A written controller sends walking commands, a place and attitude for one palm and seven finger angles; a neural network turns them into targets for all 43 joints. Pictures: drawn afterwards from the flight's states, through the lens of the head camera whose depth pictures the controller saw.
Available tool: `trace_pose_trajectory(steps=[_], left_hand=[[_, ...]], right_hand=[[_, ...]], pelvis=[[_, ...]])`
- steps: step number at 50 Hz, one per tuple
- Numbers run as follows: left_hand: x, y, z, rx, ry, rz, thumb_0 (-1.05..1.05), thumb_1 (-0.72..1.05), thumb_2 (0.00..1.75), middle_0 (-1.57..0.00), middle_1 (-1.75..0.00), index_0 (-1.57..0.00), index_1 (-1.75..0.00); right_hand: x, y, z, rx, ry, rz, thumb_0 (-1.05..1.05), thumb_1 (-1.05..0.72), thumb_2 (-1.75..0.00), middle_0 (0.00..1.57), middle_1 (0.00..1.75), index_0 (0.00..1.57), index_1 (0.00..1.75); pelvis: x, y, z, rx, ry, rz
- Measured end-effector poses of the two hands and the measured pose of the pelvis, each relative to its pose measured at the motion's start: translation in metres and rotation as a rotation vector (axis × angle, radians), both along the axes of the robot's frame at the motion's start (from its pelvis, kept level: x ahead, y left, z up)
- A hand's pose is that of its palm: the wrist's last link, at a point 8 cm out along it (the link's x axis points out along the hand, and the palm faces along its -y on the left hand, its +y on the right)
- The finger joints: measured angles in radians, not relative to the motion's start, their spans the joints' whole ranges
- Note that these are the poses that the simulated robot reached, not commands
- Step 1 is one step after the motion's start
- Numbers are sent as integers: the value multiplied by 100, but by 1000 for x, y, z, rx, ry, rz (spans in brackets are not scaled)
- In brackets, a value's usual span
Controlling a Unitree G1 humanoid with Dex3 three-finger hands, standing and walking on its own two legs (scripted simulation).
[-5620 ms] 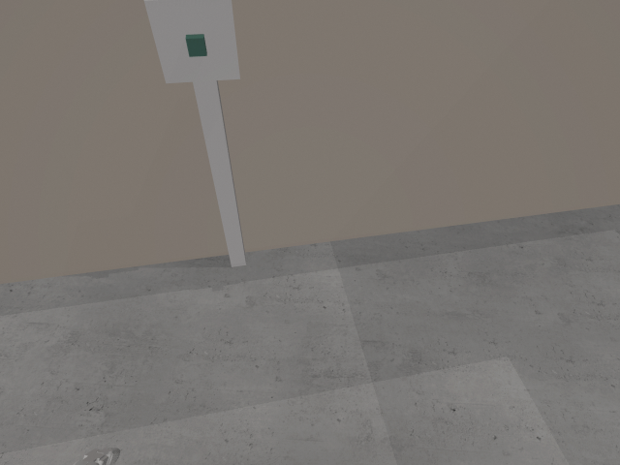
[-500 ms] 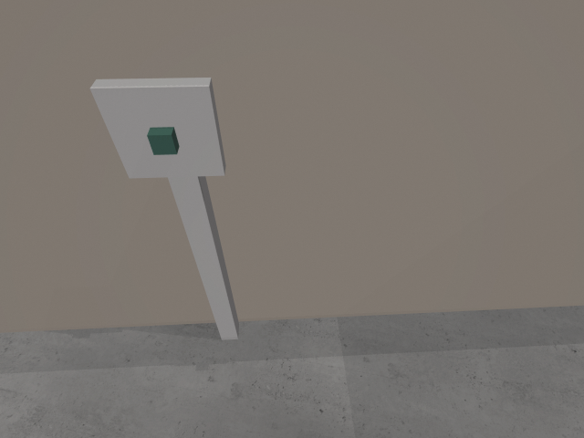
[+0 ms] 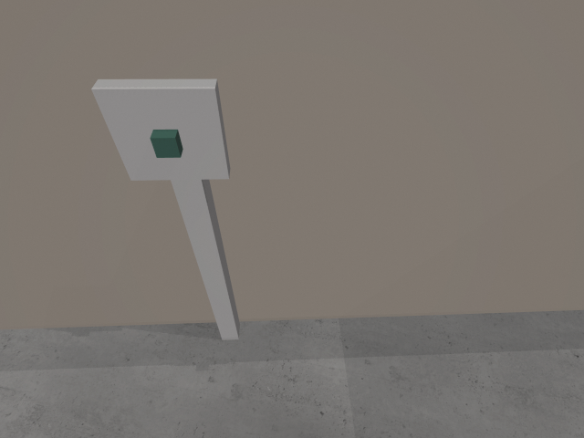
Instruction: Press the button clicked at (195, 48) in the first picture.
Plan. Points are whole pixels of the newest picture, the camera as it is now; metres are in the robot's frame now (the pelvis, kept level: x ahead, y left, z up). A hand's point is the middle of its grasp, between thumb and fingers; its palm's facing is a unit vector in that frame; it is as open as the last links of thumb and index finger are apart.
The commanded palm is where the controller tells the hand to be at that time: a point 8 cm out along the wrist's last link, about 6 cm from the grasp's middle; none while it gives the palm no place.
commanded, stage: raise the hand and make a fist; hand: left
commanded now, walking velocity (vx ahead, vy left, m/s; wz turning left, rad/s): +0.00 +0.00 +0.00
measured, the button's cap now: (167, 142) +0.52 +0.25 +0.12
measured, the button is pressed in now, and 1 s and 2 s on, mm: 0 0 0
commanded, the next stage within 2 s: aim a knuckle at the button in 1.92 s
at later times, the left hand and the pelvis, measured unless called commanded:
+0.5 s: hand (155, 420) +0.15 +0.18 -0.01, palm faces +0.19 -0.98 -0.07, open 4.3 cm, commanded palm +0.12 +0.23 +0.00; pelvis -0.02 -0.03 -0.07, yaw +3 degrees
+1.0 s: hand (135, 367) +0.19 +0.20 +0.05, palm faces +0.13 -0.99 -0.06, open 3.1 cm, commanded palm +0.15 +0.25 +0.06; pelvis -0.01 +0.00 -0.04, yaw +2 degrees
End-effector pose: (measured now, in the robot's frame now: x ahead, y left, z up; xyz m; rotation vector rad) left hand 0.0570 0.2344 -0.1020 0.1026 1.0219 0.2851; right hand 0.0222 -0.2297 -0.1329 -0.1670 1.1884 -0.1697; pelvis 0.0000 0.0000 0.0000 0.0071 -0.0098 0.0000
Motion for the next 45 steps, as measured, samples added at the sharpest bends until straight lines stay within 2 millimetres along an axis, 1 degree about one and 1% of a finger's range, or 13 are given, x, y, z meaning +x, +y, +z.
trace_pose_trajectory(steps=[5, 8, 11, 15, 18, 20, 22, 26, 30, 34, 38, 41, 45], left_hand=[[86, -1, 91, 58, -632, -16, 2, 92, 90, -27, -37, -27, -37], [107, -8, 116, 32, -930, -93, 1, 92, 90, -32, -44, -32, -44], [101, -16, 109, -1, -1074, -195, 1, 92, 90, -39, -51, -39, -51], [71, -16, 77, -43, -974, -182, 0, 91, 90, -49, -62, -50, -62], [49, -10, 68, -10, -903, -106, 1, 91, 90, -57, -71, -58, -71], [42, -7, 74, 32, -915, -79, 1, 90, 90, -63, -77, -63, -77], [43, -5, 85, 63, -964, -89, 2, 90, 90, -68, -83, -68, -83], [64, -8, 103, 50, -1039, -175, 2, 90, 90, -79, -95, -79, -95], [85, -7, 110, -4, -986, -234, 2, 90, 90, -90, -106, -90, -107], [92, 1, 117, -5, -933, -207, 2, 90, 90, -101, -118, -101, -119], [91, 9, 129, 28, -961, -186, 2, 90, 90, -112, -130, -112, -130], [92, 12, 136, 32, -989, -189, 2, 90, 90, -119, -138, -119, -138], [97, 14, 139, 19, -1001, -200, 2, 90, 90, -124, -144, -125, -144]], right_hand=[[64, -20, 20, -49, -343, 30, 1, -92, -89, 20, 30, 21, 30], [107, -32, 32, -66, -514, 68, 1, -91, -89, 20, 29, 20, 30], [145, -40, 41, -83, -647, 120, 1, -91, -89, 20, 29, 20, 30], [183, -41, 48, -95, -750, 176, 1, -91, -90, 20, 29, 20, 30], [197, -34, 47, -90, -773, 213, 1, -91, -90, 20, 29, 20, 30], [200, -27, 42, -78, -762, 236, 1, -91, -90, 20, 29, 20, 30], [196, -19, 33, -61, -732, 255, 1, -91, -90, 20, 29, 20, 30], [176, -8, 11, -10, -646, 244, 1, -91, -90, 20, 29, 21, 30], [146, -6, 0, 22, -557, 165, 1, -90, -89, 20, 30, 21, 30], [118, -12, 0, 11, -501, 98, 1, -90, -89, 20, 30, 21, 30], [103, -22, 5, -29, -478, 80, 1, -90, -89, 20, 30, 21, 30], [100, -28, 11, -62, -480, 87, 1, -90, -89, 20, 30, 21, 30], [108, -30, 21, -91, -512, 98, 1, -90, -90, 20, 30, 21, 30]], pelvis=[[-6, -3, -10, 1, 53, 25], [-12, -9, -25, 6, 120, 9], [-18, -16, -46, 8, 170, 1], [-20, -23, -65, 6, 197, 13], [-19, -27, -71, -9, 205, 29], [-19, -30, -72, -21, 207, 40], [-19, -32, -74, -31, 208, 51], [-21, -34, -72, -45, 203, 59], [-20, -32, -64, -38, 194, 51], [-18, -28, -54, -29, 183, 38], [-16, -22, -48, -26, 173, 32], [-15, -17, -45, -28, 165, 32], [-14, -11, -42, -30, 153, 31]])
